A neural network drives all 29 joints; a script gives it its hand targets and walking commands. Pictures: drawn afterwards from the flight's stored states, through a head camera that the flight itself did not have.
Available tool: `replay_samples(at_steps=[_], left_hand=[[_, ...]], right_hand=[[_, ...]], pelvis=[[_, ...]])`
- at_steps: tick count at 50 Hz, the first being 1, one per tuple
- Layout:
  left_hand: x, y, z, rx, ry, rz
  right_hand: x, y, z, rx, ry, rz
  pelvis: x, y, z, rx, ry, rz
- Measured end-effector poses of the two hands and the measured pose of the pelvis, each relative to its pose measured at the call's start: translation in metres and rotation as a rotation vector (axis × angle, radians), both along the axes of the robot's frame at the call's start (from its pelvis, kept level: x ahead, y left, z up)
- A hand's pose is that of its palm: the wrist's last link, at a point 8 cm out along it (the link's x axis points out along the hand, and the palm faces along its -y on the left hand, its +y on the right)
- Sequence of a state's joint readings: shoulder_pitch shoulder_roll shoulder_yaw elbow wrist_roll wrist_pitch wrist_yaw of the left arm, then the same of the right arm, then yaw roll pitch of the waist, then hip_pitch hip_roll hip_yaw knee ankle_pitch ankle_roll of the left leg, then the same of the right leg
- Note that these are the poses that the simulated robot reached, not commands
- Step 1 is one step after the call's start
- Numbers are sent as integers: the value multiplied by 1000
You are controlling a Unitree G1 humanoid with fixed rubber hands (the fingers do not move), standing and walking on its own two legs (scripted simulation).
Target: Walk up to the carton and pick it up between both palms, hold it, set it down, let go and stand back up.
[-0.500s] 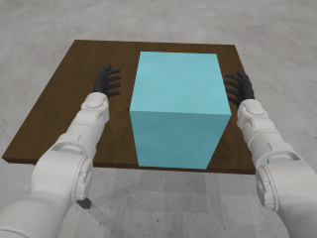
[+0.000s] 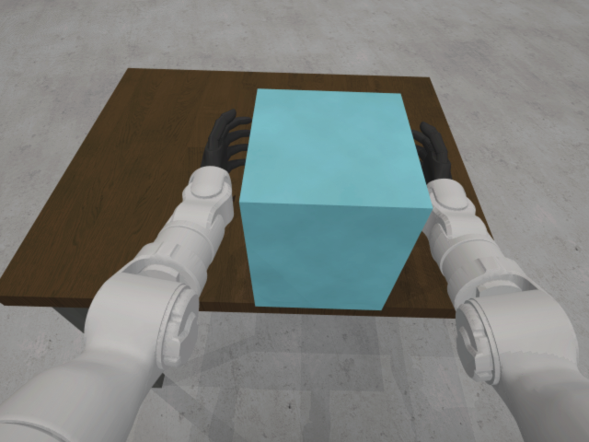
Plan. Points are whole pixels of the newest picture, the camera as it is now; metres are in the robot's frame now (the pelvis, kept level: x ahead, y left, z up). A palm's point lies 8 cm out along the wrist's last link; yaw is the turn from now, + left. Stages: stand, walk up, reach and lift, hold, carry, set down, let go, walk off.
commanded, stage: reach and lift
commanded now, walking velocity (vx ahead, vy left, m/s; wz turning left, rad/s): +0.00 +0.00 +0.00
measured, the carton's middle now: (323, 206) +0.44 -0.01 +0.07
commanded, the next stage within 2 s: none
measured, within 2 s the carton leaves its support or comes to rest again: leaves its support in 1.66 s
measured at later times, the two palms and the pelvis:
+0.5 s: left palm (219, 184) +0.44 +0.13 +0.11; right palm (431, 187) +0.44 -0.16 +0.12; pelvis +0.00 +0.00 +0.01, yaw -1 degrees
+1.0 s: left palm (216, 191) +0.42 +0.14 +0.11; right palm (434, 202) +0.42 -0.16 +0.12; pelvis +0.02 +0.01 +0.02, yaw -1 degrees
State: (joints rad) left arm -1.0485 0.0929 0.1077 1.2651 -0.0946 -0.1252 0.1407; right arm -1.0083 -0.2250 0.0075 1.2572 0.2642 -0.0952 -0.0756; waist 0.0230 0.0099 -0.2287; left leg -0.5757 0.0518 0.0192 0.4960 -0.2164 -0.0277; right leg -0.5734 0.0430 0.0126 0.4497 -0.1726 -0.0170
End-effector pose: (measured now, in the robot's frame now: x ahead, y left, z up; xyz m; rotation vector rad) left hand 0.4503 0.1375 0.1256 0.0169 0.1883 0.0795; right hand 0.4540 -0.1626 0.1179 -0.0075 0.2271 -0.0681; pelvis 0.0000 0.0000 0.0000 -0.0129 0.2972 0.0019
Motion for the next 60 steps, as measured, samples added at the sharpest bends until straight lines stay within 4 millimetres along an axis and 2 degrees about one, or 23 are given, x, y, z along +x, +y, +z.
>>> replay_samples(at_steps=[4,9,13,22,36,60], left_hand=[[-4,1,-3,-1,32,10],[-15,5,-24,-4,87,36],[-19,-3,-35,-17,93,47],[-13,-6,-20,11,52,56],[-25,-4,-16,-29,35,17],[-29,-1,-17,-2,60,24]], right_hand=[[-3,2,2,-9,6,-18],[-5,4,1,4,9,-41],[-5,4,1,12,7,-41],[-10,3,-1,5,3,-44],[-35,2,0,-23,-84,-59],[-37,6,-4,-17,-90,-52]], pelvis=[[0,-1,4,3,-49,-6],[-3,-1,6,6,-77,-6],[-5,-1,6,7,-62,-9],[1,-3,9,6,-81,-19],[17,4,16,13,-250,-5],[23,9,16,7,-265,-9]])
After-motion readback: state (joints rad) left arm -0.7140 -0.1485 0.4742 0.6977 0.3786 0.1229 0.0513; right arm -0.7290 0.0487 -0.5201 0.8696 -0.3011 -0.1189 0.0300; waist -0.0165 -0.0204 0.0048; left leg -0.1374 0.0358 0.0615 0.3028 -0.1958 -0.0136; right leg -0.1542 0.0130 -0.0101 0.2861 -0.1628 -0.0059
